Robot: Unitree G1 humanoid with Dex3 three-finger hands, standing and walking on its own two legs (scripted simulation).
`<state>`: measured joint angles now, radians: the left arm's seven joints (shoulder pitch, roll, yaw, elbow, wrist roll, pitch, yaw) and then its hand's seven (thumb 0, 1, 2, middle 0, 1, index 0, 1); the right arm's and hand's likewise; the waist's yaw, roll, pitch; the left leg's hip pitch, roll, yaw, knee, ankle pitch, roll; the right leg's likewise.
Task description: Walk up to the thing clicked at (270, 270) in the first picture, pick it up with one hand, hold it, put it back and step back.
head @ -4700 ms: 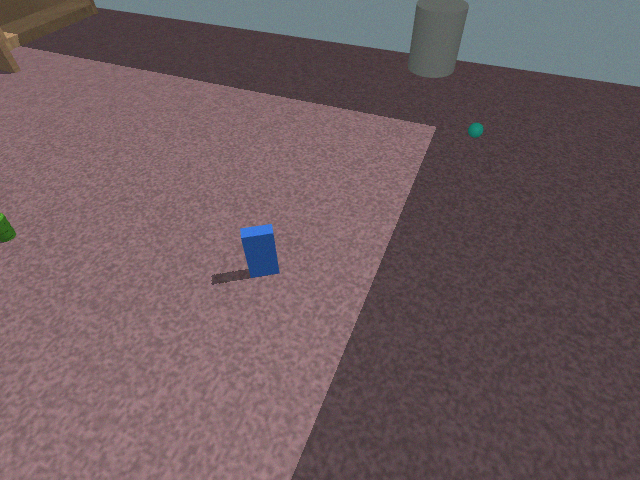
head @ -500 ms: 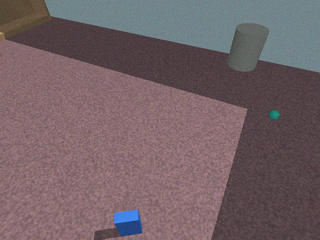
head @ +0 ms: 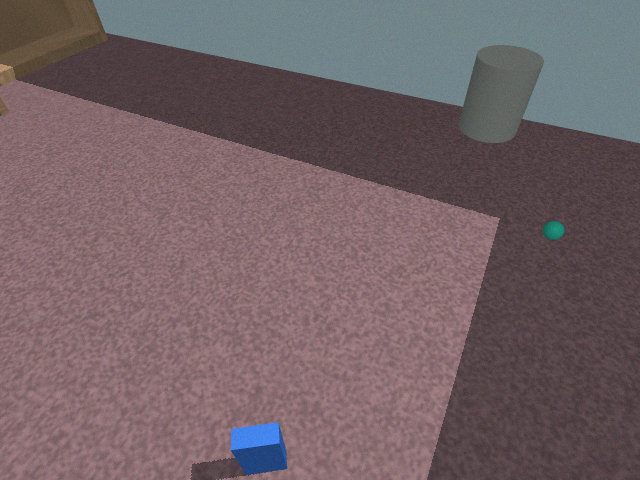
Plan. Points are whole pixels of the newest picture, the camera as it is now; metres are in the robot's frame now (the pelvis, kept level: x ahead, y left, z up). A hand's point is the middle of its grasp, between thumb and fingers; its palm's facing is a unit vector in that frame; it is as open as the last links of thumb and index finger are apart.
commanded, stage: stand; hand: left
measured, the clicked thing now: (261, 450) +0.37 +0.20 -0.67
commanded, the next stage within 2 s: none
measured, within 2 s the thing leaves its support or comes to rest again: neither
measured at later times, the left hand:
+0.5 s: hand out of the picture +0.06 +0.25 -0.16, palm faces -0.03 -0.94 -0.34, open 7.4 cm
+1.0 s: hand out of the picture +0.06 +0.25 -0.16, palm faces -0.03 -0.94 -0.34, open 7.4 cm
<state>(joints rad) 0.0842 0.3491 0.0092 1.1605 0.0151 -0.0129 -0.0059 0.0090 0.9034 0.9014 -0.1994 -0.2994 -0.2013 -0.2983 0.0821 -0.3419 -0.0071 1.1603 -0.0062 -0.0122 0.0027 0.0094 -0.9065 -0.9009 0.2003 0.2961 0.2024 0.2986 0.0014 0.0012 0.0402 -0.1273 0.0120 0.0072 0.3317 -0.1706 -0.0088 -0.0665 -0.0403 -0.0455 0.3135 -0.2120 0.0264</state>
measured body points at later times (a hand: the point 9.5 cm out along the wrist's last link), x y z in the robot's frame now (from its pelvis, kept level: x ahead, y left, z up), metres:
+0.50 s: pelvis -0.01 -0.01 +0.00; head +0.00 -0.01 +0.45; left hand +0.07 +0.30 -0.13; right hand +0.07 -0.31 -0.13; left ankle +0.01 +0.12 -0.75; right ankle -0.03 -0.13 -0.75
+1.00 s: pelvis +0.00 -0.01 +0.00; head +0.00 -0.01 +0.45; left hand +0.06 +0.30 -0.13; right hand +0.07 -0.31 -0.13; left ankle +0.01 +0.12 -0.75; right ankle -0.03 -0.13 -0.75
